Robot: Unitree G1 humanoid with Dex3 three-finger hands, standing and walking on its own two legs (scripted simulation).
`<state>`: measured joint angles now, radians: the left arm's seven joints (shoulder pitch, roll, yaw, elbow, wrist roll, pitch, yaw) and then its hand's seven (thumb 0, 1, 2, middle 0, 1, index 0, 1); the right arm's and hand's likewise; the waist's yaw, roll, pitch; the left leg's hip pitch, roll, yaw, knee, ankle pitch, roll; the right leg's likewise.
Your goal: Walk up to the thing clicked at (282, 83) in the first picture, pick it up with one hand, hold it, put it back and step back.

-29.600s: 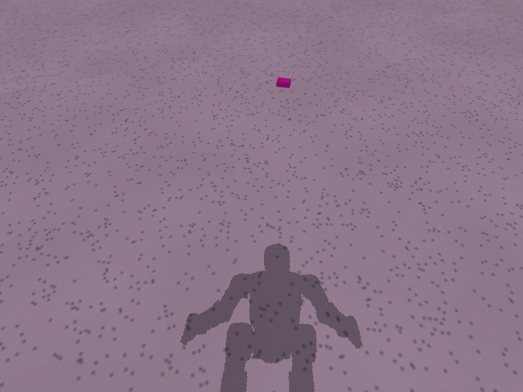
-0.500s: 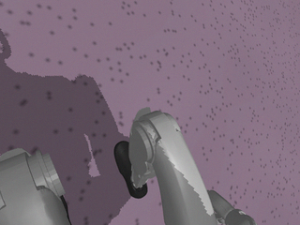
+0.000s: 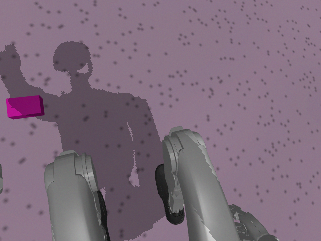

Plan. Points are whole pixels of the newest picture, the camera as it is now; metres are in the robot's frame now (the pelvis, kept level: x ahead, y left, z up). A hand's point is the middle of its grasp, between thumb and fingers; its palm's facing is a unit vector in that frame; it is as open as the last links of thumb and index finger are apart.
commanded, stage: withdraw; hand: left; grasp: from above
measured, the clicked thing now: (25, 107) +0.48 +0.31 -0.32
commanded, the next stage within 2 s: home in 0.40 s
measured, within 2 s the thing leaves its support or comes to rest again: neither
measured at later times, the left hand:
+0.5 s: hand out of the picture +0.48 +0.33 -0.17, palm faces -0.38 -0.06 -0.92, open 12.9 cm
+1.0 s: hand out of the picture +0.37 +0.30 -0.01, palm faces -0.28 -0.55 -0.79, open 8.2 cm
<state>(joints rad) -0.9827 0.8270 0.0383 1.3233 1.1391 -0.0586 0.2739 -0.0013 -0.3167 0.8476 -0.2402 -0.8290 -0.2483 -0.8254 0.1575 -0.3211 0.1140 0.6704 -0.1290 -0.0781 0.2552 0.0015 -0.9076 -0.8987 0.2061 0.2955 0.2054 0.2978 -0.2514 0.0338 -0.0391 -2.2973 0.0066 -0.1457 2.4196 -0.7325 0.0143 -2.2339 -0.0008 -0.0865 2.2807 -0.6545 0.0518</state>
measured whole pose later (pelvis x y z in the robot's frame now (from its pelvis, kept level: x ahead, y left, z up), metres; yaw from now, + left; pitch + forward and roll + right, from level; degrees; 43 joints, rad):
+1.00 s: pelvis +0.00 +0.00 +0.10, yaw +4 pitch +35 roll -6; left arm -0.47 0.56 0.09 0.65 0.62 0.03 0.01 0.00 0.72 0.86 -0.21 -0.34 -0.22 -0.34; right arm 0.19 -0.31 -0.01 0.61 -0.01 0.03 0.09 0.00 -0.90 -0.90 0.21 0.30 0.21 0.30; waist -0.10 0.05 -0.18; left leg -2.01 0.01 -0.08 2.08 -0.68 0.01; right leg -1.98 -0.02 -0.05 1.99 -0.63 0.04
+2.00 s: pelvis +0.08 +0.00 +0.38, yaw +10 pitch +11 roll -3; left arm 0.53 0.22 0.04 -0.15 -0.06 0.46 0.03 0.01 0.91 0.90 -0.20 -0.30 -0.21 -0.30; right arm 0.30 -0.22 0.04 0.51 0.02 -0.22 -0.19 0.01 -0.90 -0.90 0.21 0.30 0.21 0.30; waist -0.04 0.06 -0.19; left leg -0.70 0.02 -0.06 1.02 -0.50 0.00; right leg -0.66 -0.01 -0.06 0.93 -0.45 0.02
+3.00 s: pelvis +0.07 +0.00 +0.38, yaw +10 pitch +10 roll -3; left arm 0.50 0.22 0.03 -0.13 -0.05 0.45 0.01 0.01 0.91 0.90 -0.20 -0.30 -0.21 -0.30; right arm 0.29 -0.22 0.04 0.54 0.01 -0.25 -0.19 0.01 -0.90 -0.90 0.21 0.30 0.21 0.30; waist -0.03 0.04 -0.16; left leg -0.69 0.03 -0.06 1.02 -0.50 0.00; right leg -0.66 -0.01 -0.06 0.94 -0.45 0.02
